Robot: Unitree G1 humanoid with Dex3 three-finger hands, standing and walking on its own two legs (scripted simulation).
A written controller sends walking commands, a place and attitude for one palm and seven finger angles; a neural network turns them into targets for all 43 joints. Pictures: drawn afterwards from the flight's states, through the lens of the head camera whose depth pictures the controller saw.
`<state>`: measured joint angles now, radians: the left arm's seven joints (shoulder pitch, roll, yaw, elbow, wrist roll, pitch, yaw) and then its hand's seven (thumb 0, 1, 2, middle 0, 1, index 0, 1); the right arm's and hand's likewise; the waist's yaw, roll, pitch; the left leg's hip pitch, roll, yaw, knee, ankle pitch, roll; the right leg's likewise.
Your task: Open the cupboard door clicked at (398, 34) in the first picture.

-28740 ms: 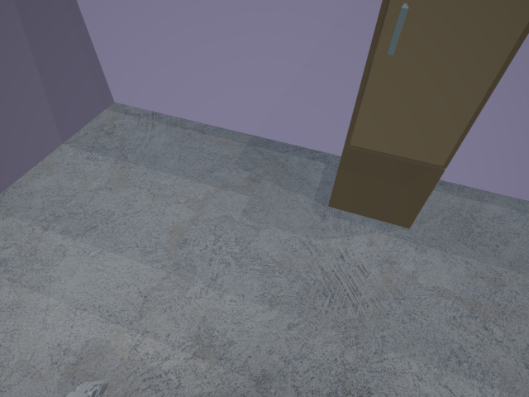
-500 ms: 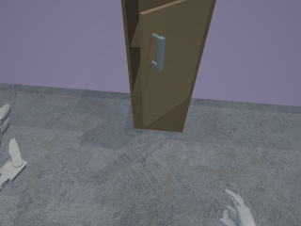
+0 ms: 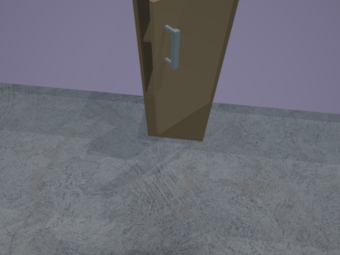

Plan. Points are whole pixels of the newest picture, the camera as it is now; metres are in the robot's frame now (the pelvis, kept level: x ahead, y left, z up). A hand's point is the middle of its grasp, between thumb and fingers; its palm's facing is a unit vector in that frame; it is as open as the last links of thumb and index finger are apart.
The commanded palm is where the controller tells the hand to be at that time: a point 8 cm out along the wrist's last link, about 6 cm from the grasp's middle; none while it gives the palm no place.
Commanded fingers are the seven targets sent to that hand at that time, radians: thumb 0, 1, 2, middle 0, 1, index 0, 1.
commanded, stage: let the arm hang, fingers relaxed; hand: left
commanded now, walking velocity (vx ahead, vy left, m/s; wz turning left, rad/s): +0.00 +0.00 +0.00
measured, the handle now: (171, 47) +0.68 +0.03 +0.11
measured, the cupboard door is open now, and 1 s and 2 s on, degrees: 46 46 46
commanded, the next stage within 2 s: look to check the result in 0.70 s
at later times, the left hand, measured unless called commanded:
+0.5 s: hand out of the picture +0.10 +0.24 -0.14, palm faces -0.01 -0.93 -0.36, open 7.4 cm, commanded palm none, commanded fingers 0.00 0.90 0.90 -0.20 -0.30 -0.20 -0.30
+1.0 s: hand out of the picture +0.10 +0.24 -0.14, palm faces -0.04 -0.94 -0.35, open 7.4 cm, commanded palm none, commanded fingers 0.00 0.90 0.90 -0.20 -0.30 -0.20 -0.30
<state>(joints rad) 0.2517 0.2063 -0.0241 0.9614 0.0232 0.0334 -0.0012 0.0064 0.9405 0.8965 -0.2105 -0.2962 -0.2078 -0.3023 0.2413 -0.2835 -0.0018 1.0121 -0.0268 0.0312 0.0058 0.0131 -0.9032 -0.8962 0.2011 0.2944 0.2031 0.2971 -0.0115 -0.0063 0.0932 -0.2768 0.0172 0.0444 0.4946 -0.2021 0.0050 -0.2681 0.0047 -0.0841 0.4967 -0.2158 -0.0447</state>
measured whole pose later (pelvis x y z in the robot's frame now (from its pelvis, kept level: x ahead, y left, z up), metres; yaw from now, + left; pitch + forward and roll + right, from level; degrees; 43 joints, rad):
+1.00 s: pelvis +0.04 +0.00 +0.01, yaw -1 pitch -1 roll +0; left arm 0.11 0.31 0.01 1.15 0.02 -0.02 0.01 0.00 0.90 0.90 -0.20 -0.30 -0.20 -0.30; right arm 0.11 -0.33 0.00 1.13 -0.02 0.01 0.00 0.01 -0.90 -0.90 0.20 0.29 0.20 0.30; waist -0.01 0.03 0.07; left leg -0.11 0.02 0.06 0.29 -0.16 0.00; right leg -0.11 0.02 -0.07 0.30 -0.17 -0.04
